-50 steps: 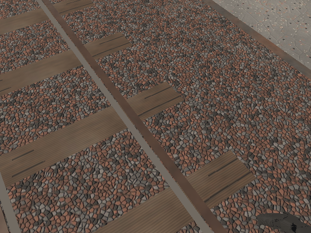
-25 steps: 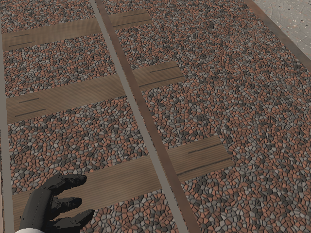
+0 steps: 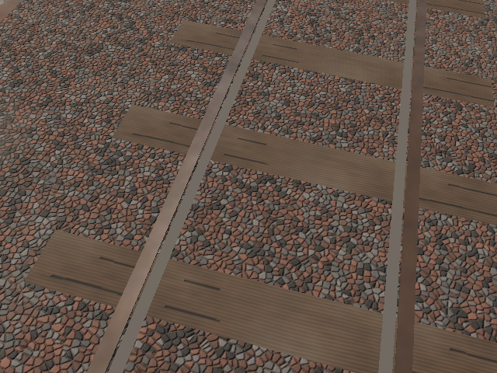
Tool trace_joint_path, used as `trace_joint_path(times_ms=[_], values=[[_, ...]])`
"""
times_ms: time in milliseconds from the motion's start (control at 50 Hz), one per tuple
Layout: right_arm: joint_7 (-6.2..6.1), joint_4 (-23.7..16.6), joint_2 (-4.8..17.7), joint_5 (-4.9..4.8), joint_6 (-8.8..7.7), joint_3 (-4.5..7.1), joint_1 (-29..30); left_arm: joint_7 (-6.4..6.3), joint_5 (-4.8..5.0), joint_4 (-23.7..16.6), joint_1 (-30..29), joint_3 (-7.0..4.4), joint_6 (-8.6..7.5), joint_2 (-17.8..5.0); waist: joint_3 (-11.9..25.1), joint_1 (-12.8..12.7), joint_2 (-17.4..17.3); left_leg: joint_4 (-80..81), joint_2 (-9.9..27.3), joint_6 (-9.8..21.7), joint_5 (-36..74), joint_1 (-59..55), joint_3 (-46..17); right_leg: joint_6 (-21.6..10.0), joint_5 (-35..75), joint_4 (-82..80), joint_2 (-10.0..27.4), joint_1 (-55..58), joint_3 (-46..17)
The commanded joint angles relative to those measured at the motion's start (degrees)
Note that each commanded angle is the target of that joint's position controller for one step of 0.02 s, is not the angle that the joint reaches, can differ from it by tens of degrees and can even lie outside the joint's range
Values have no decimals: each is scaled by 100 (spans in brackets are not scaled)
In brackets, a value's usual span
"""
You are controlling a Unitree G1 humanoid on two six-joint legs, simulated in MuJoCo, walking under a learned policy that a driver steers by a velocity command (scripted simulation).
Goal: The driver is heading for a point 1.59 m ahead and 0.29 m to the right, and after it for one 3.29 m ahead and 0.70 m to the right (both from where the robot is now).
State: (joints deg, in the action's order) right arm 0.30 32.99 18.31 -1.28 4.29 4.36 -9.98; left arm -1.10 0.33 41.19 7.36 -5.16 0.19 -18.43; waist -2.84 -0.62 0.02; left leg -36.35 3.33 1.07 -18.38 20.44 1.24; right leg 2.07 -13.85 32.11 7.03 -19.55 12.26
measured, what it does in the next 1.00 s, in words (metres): steps on the spot, turning right: right foot, then left foot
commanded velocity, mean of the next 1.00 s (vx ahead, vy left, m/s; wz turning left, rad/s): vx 0.01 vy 0.00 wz -0.30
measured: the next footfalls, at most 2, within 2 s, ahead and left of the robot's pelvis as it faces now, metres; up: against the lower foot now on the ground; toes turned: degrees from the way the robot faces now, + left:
right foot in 0.40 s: +0.09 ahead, -0.11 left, +0.00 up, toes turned +5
left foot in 0.74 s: +0.11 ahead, +0.12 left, +0.00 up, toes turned -18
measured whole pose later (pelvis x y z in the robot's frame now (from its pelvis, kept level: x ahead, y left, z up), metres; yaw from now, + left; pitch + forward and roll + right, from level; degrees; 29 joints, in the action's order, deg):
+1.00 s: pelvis +0.03 +0.04 +0.02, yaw -25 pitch +2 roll +0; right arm -3.0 36.4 14.4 1.7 -0.1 3.8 -9.1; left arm -0.5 1.7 36.3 10.6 -6.5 4.1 -19.9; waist -2.5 0.6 2.4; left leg -22.5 0.5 2.4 -12.3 12.7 7.4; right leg 7.2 -18.5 64.0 4.1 -34.1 -2.3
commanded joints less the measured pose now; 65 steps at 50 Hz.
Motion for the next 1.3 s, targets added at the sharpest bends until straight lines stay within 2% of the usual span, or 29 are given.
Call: trace_joint_path(times_ms=[20, 40, 80, 120, 260, 300, 380, 400, 440, 460, 480, 540, 620, 720, 740, 760, 780, 800, 820, 860, 960, 1040, 1160, 1180, 1200, 1220, 1240, 1260, 1300], values=[[-119, -332, 1931, 200, -155, 574, -835, -10, -214, -768, -335, -79, -58, -264, 693, 225, -2064, 1681, 1757, 1862, 2552, -1861, -3609, 304, -2316, 2673, -689, -2624, -729], [-76, -385, 1594, 307, -306, 523, -720, -56, -174, -841, -838, -142, -100, -512, 846, 496, -1275, 1881, 1637, 1883, 2080, -1683, -3373, 141, -2067, 3331, -676, -2706, -1535], [-126, -418, 1208, 140, -406, 407, -149, -138, -78, -633, -551, -194, -105, -578, 711, 71, -776, 1752, 1100, 1257, 1719, -1391, -2627, -26, -1049, 3262, -554, -2557, -1789], [-215, -513, 966, 46, -335, 305, 166, -140, -165, -541, -381, -205, -114, -570, 886, -90, -819, 1531, 794, 1081, 2298, -995, -2241, 75, -575, 3200, -673, -1996, -1750], [-213, -209, 273, 275, -361, -45, 49, 114, 1, -287, -190, 107, -10, -45, 1156, 157, -872, 1250, 755, 1072, 2683, -938, -1456, 188, -261, 1543, -367, -567, -1394], [-133, -68, 333, 332, -400, -58, 20, 170, 58, -318, -197, 94, 7, -170, 888, 234, -943, 1333, 853, 1141, 2282, -637, -1471, 102, -374, 1171, -420, -119, -1252], [-205, 51, 798, 147, -358, 111, 64, 201, 115, -480, -80, 8, -23, -479, 426, 138, -807, 986, 958, 1046, 2335, -892, -1543, -206, -15, 79, -646, -150, -998], [-245, 92, 777, 104, -363, 131, -51, 200, 79, -510, -26, -5, -36, -538, 439, 135, -620, 773, 806, 843, 2047, -964, -1428, -335, 740, -266, -582, -45, -1194], [-313, -132, 490, 311, -439, 113, -7, 156, 90, -499, 193, -184, -58, -1081, 642, 345, 946, -604, -426, 45, 798, -226, -223, -1152, 2858, -527, 300, 434, -2888], [-330, -256, 413, 332, -463, 102, 526, 144, 47, -506, 497, -215, -58, -1107, 534, -40, 1402, -1375, -959, -254, -444, 660, -71, -1824, 3022, -1011, 840, 871, -4017], [-325, -401, 342, 266, -463, 93, 867, 115, -61, -426, 937, -195, -109, -1001, 692, -343, 1504, -2438, -1002, -310, -1979, 1446, -487, -2172, 3013, -1301, 1196, 1486, -4609], [-264, -283, 224, 157, -419, 111, 657, -23, 106, -609, 273, -214, -116, -891, 779, 49, 647, -2641, -651, -382, -1275, 1667, -898, -1551, 2719, -1020, 611, 1557, -3771], [-143, -191, -80, 100, -526, 52, 675, -158, 147, -739, 121, -293, 205, -868, 1042, 24, 823, -920, -880, -514, -578, 755, -619, -1247, 2290, -926, 92, 1261, -3583], [-46, 137, 247, 44, -600, 210, -88, -117, 259, -915, -172, -324, 288, -882, 1055, 281, 1065, 1468, -902, -370, 685, -879, -511, -942, 1035, -774, -218, 451, -4048], [-89, 189, 504, 74, -585, 305, -256, -117, 238, -914, -25, -262, 284, -674, 1098, 235, 768, 1769, -281, -157, 888, -1623, -909, -665, -79, -370, -506, -185, -3860], [-154, 56, 993, 215, -516, 384, -113, -84, 152, -907, 382, -149, 275, -228, 1108, -70, -869, 2017, 1212, 529, 956, -2166, -2541, -298, -1858, 1115, -1334, -1306, -2816], [-102, -24, 984, 498, -550, 368, 122, -67, 110, -983, 444, -277, 181, -641, 796, -164, -1476, 2270, 2050, 1187, 1085, -1399, -3547, -91, -2181, 2308, -1181, -1842, -2499], [-125, -164, 661, 477, -598, 277, 475, -56, 109, -866, 450, -398, 167, -1069, 553, -247, -995, 2289, 1886, 1242, 919, -1111, -3029, 24, -1738, 3052, -800, -1787, -2326], [-170, -193, 413, 389, -609, 206, 743, -58, 118, -733, 495, -440, 209, -1144, 399, -294, -671, 2221, 1438, 1023, 692, -907, -2297, 107, -1286, 3351, -695, -1753, -2160], [-288, -217, 317, 241, -592, 149, 856, -52, 103, -627, 618, -380, 305, -869, 313, -233, -623, 2117, 1019, 870, 1070, -964, -1408, 294, -691, 4002, -570, -1925, -1922], [-392, 10, 523, 318, -489, 196, 29, 62, 148, -1079, -145, -175, 284, -491, 433, 331, -704, 2108, 1203, 1199, 1878, -1832, -664, 585, -427, 3281, -212, -2332, -1457], [-296, 82, 782, 268, -453, 310, 61, 174, 106, -1200, -252, -106, 297, -359, 574, 351, -743, 2014, 1468, 1244, 2288, -2001, -172, 512, -551, 2441, -48, -1903, -1257], [-42, 325, 781, -77, -499, 251, 186, 156, 23, -1024, 124, -20, 317, -138, 867, 0, -840, 1254, 1329, 1061, 3084, -1528, -46, -79, -327, -258, -651, 222, -1022], [-6, 443, 425, -117, -534, 95, 152, 143, -19, -840, 447, -7, 299, -122, 939, -190, -645, 1002, 1136, 738, 2765, -1041, 83, -261, 748, -1472, -654, 1266, -1084], [67, 540, -4, 52, -609, -96, -153, 75, -91, -733, 755, -17, 271, -357, 1339, -100, -98, 682, 774, 204, 1620, -284, 295, -345, 2343, -1386, -40, 2659, -1739], [174, 459, -263, 367, -648, -247, -323, -21, -215, -857, 785, -27, 250, -750, 1593, 78, 1350, -417, 342, -334, -1731, 881, 470, -925, 5252, -597, 1384, 3519, -2883], [110, 505, 175, 173, -584, -82, -274, -3, -320, -822, 491, -11, 168, -597, 1723, -118, 1245, -1097, 249, -552, -2154, 741, -123, -1870, 4225, -781, 1711, 2368, -2809], [43, 482, 721, -15, -512, 76, -28, 34, -291, -854, 192, -60, 96, -674, 1214, -149, 991, -1834, 166, -600, -1994, 875, -140, -1898, 3566, -976, 1358, 1970, -2459], [-115, 641, 861, -71, -332, 232, -222, -30, -155, -790, -118, -110, 37, -749, 751, -58, 1042, -2804, 67, -622, -1487, 1372, -254, -1605, 2822, -1193, 1094, 1591, -1941]])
